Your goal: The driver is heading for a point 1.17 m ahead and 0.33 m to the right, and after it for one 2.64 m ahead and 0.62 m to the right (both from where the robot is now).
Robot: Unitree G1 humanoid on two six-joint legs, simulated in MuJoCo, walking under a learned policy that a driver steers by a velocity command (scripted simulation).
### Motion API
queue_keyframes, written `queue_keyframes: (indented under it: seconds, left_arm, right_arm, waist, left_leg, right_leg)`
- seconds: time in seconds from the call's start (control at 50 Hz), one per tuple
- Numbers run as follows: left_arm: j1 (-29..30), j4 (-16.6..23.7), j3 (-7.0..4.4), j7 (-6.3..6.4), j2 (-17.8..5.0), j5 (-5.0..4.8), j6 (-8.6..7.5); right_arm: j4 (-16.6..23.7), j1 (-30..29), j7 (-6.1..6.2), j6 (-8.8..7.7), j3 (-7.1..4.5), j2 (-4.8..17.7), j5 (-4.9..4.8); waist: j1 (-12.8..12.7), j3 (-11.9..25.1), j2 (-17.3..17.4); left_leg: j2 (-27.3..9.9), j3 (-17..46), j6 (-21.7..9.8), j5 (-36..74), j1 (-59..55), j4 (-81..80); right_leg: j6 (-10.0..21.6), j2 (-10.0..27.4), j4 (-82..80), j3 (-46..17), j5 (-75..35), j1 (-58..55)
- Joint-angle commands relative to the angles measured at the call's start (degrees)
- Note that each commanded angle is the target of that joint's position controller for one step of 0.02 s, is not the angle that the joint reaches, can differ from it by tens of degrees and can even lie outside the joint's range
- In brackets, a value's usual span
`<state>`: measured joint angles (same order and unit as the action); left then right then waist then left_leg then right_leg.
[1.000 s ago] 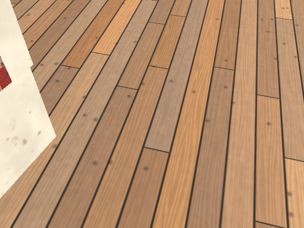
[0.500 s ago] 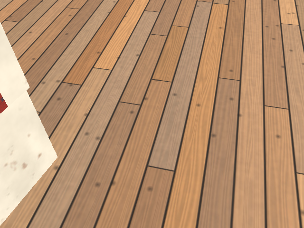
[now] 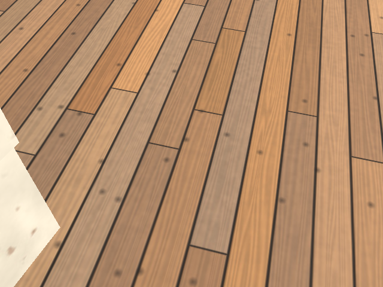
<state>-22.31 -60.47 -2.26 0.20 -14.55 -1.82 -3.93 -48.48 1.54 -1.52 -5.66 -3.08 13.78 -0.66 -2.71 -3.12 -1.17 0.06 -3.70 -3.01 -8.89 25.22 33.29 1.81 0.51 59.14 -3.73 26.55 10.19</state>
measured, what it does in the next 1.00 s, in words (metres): walks ahead, turning right: right foot, then left foot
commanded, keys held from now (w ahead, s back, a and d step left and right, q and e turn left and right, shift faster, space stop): w+e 0.72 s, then w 0.28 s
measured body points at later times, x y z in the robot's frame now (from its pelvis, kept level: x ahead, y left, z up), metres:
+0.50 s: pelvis +0.28 -0.05 -0.01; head +0.31 -0.06 +0.44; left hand +0.53 +0.14 -0.11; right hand +0.21 -0.32 -0.15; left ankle +0.11 +0.10 -0.71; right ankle +0.37 -0.15 -0.73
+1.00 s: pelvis +0.58 -0.11 +0.00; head +0.61 -0.12 +0.45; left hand +0.73 +0.14 -0.13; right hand +0.65 -0.43 -0.09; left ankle +0.74 -0.07 -0.73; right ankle +0.38 -0.15 -0.71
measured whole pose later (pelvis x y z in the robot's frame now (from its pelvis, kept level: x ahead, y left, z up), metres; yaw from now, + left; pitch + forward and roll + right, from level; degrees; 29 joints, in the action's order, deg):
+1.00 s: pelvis +0.58 -0.11 +0.00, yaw -29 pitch +2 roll +0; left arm -21.1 -48.2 -4.5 0.8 -16.5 -0.6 -2.5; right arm -44.7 2.3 -1.7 -7.6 -2.5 15.2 0.5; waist -3.4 -0.6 -0.2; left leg 0.9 -0.8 -1.9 -4.7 27.5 29.5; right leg 2.8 -3.6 34.8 -8.7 27.0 3.6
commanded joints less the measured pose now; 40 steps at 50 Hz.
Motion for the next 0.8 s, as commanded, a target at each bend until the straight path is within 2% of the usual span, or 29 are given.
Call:
queue_keyframes:
  seconds: [0.02,0.04,0.06,0.08,0.12,0.16,0.2,0.26,0.34,0.38,0.42,0.44,0.46,0.48,0.5,0.52,0.54,0.56,0.58,0.6,0.62,0.66,0.72,0.76,0.8]
  left_arm:
    - [3.88,5.76,-1.68,0.52,-6.94,-0.94,-2.02]
    - [2.71,5.21,-2.16,0.84,-6.03,-0.37,-1.16]
    - [0.99,4.74,-2.14,0.80,-4.39,-0.31,-0.20]
    - [0.44,4.60,-2.10,0.75,-3.00,-0.33,0.61]
    - [2.58,5.96,-2.47,0.94,-2.98,-0.24,1.72]
    - [6.26,7.69,-2.86,0.91,-3.58,0.07,1.97]
    - [8.96,8.84,-3.02,0.29,-3.55,0.45,1.47]
    - [14.72,11.02,-2.44,-1.01,-2.56,0.76,0.95]
    - [22.52,15.23,-1.35,-2.62,-1.20,0.77,0.82]
    - [24.46,17.37,-1.23,-3.50,-1.45,0.59,0.84]
    - [22.99,18.64,-1.89,-4.16,-3.12,0.44,0.98]
    - [19.91,18.57,-2.63,-4.25,-4.59,0.34,1.16]
    - [13.62,17.56,-3.90,-4.16,-6.99,0.05,1.25]
    - [4.05,15.35,-5.94,-3.40,-10.62,-0.09,1.32]
    - [-2.43,13.89,-7.54,-1.83,-16.32,-0.03,2.03]
    - [-0.15,15.70,-7.52,-1.99,-19.02,0.26,1.34]
    - [-1.54,15.75,-5.93,-2.15,-13.61,0.96,0.86]
    - [0.88,15.78,-5.27,-2.00,-10.92,1.11,0.19]
    - [5.39,16.68,-4.70,-2.07,-9.10,0.87,-0.30]
    - [8.98,17.69,-4.10,-1.90,-7.12,0.92,-0.47]
    - [10.52,18.57,-3.69,-1.62,-6.43,1.48,-0.51]
    - [10.15,18.78,-3.91,-1.00,-7.79,1.11,-0.61]
    - [7.51,18.60,-4.60,0.24,-10.37,0.92,-0.46]
    - [6.37,18.26,-4.41,0.62,-9.85,0.81,-0.10]
    - [3.66,17.15,-4.21,0.55,-9.36,0.88,-0.09]
  right_arm:
    - [-1.16,8.89,0.09,-0.79,-1.51,6.63,0.50]
    - [-1.25,6.54,-0.10,-1.32,-1.01,4.77,1.03]
    - [-1.74,5.59,-0.23,-1.45,-0.89,4.06,1.39]
    - [-2.33,5.95,-0.19,-1.64,-0.93,3.93,1.43]
    - [-3.38,7.04,0.35,-1.92,-1.25,5.35,1.60]
    - [-4.05,8.52,1.18,-1.91,-1.51,6.47,1.92]
    - [-4.42,10.00,1.92,-1.71,-1.55,7.12,2.04]
    - [-4.51,11.62,2.78,-1.27,-1.60,8.33,1.64]
    - [-6.05,17.35,3.10,0.29,-1.96,9.36,0.89]
    - [-6.14,18.28,3.04,1.37,-2.32,10.16,0.45]
    - [-5.17,16.76,3.27,2.21,-2.78,11.76,0.16]
    - [-4.66,16.07,3.51,2.66,-3.05,12.65,0.04]
    - [-4.15,15.26,3.67,3.15,-3.20,13.30,0.01]
    - [-3.49,14.17,3.75,3.23,-2.97,13.11,-0.22]
    - [-1.93,15.82,3.45,2.36,-1.73,9.42,1.50]
    - [1.16,18.89,2.28,-0.09,0.36,2.86,1.19]
    - [2.44,10.66,1.38,-2.59,-0.85,8.55,-1.21]
    - [3.84,7.18,1.05,-3.69,-1.03,9.23,-2.52]
    - [3.03,7.47,1.48,-3.90,-1.04,8.69,-1.60]
    - [2.39,8.06,1.85,-3.39,-1.68,9.46,-0.19]
    - [2.27,9.20,1.77,-2.50,-1.96,9.53,0.24]
    - [2.91,9.48,1.82,-1.16,-1.95,8.24,1.07]
    - [5.42,3.04,2.10,-0.51,-1.32,6.61,1.58]
    - [6.02,-0.26,1.66,-0.74,-0.67,5.27,1.34]
    - [6.89,-3.61,1.02,-1.16,-0.22,4.80,0.80]
  waist:
    - [5.34,5.23,6.16]
    - [3.23,3.98,6.80]
    - [1.83,3.46,7.63]
    - [1.37,3.00,7.25]
    - [0.89,1.04,6.03]
    - [1.36,-0.48,4.54]
    - [1.98,-0.83,3.82]
    - [3.75,-1.92,2.68]
    - [6.83,-3.97,1.33]
    - [6.84,-3.97,1.99]
    - [4.63,-1.21,4.34]
    - [2.48,1.44,5.95]
    - [-1.18,5.12,6.74]
    - [-6.30,10.02,5.40]
    - [-6.31,15.33,-5.15]
    - [-0.70,22.76,-13.97]
    - [-4.88,21.79,-5.35]
    - [-4.07,14.35,-3.53]
    - [-0.74,9.57,2.35]
    - [1.35,7.26,2.55]
    - [3.01,6.42,1.53]
    - [4.13,5.27,1.28]
    - [2.56,2.90,-0.02]
    - [0.90,2.68,-2.05]
    - [-1.39,2.58,-3.24]
  left_leg:
    - [-18.30,24.78,-7.71,-12.15,-23.10,-22.14]
    - [-15.86,18.56,-6.24,-7.30,-18.20,-23.70]
    - [-14.70,14.74,-5.78,-5.17,-14.97,-25.02]
    - [-14.25,12.07,-6.11,-3.13,-13.13,-26.09]
    - [-14.06,7.83,-6.92,-0.16,-12.00,-27.93]
    - [-14.30,5.14,-7.24,2.28,-13.72,-28.65]
    - [-14.01,2.10,-6.94,5.09,-16.00,-28.77]
    - [-13.44,-2.81,-5.95,7.97,-18.10,-29.25]
    - [-15.68,-5.99,-5.79,13.70,-27.80,-26.27]
    - [-16.92,-7.24,-5.46,20.53,-32.13,-22.81]
    - [-17.11,-9.15,-4.31,39.50,-33.60,-16.36]
    - [-17.01,-9.79,-3.68,49.75,-33.71,-10.71]
    - [-16.31,-10.31,-2.83,55.32,-32.11,-1.55]
    - [-13.92,-11.25,-0.65,50.03,-25.32,11.67]
    - [-9.85,-10.96,1.99,16.77,-8.53,30.59]
    - [3.39,0.18,4.72,-24.65,13.62,48.51]
    - [0.41,9.50,2.76,-22.48,20.30,50.23]
    - [-2.24,8.99,1.15,-17.25,22.86,46.86]
    - [-5.04,8.86,1.09,-13.09,19.58,41.11]
    - [-6.64,8.70,1.76,-10.89,15.37,36.03]
    - [-7.51,8.92,2.45,-9.44,11.59,34.08]
    - [-7.45,7.76,4.58,-7.90,9.63,28.82]
    - [-5.68,6.16,6.97,1.33,10.16,16.10]
    - [-3.92,5.20,6.93,10.42,6.85,5.81]
    - [-2.57,4.32,6.43,17.69,3.64,0.19]
  right_leg:
    - [2.03,5.53,13.89,-2.18,-6.81,27.50]
    - [2.09,7.38,10.77,-2.69,-9.71,23.76]
    - [2.00,8.01,9.51,-2.81,-11.07,20.80]
    - [1.86,8.26,8.83,-2.52,-11.58,19.90]
    - [1.27,8.35,6.90,-2.77,-15.04,23.06]
    - [0.57,8.11,2.19,-4.08,-20.48,28.05]
    - [0.02,7.35,-3.77,-3.90,-26.56,30.20]
    - [-0.22,6.72,-12.96,0.41,-32.32,29.50]
    - [0.88,6.13,-20.12,3.83,-30.09,33.46]
    - [1.92,5.11,-22.01,5.96,-25.17,33.85]
    - [3.80,1.82,-22.73,9.55,-19.50,27.51]
    - [4.98,-0.49,-22.16,11.27,-16.53,22.23]
    - [6.62,-2.90,-22.86,12.09,-15.14,13.77]
    - [9.11,-4.60,-27.79,10.41,-18.91,-1.17]
    - [13.03,6.76,-28.09,-7.52,-19.85,-18.46]
    - [25.48,19.35,-38.52,-42.79,-9.29,-34.09]
    - [22.15,18.55,-43.35,-41.39,-9.14,-34.26]
    - [19.53,16.63,-43.24,-32.03,-13.13,-27.78]
    - [17.36,13.81,-43.41,-24.84,-19.34,-18.35]
    - [16.11,11.64,-44.11,-19.76,-24.60,-11.27]
    - [15.79,10.30,-45.40,-17.59,-27.44,-6.54]
    - [16.05,9.19,-46.84,-14.85,-32.13,-1.57]
    - [14.62,6.53,-47.55,-10.62,-33.36,2.72]
    - [12.16,4.03,-46.89,-7.07,-30.32,4.14]
    - [10.85,4.47,-47.19,-7.23,-25.83,4.38]
Keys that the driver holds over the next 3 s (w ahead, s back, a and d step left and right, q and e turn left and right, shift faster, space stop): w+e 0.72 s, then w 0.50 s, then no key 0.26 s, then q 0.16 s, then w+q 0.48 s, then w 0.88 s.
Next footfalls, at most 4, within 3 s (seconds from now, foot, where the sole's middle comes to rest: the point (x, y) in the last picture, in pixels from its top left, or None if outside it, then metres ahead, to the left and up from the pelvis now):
0.48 right None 0.41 -0.16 -0.76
0.98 left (228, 205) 0.77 -0.09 -0.76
1.46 right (307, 182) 0.90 -0.41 -0.76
1.88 left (245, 170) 0.94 -0.17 -0.76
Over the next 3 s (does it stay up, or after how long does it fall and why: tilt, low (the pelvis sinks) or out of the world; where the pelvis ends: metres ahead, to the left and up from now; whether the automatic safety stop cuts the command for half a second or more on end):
stays up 1.46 -0.32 0.02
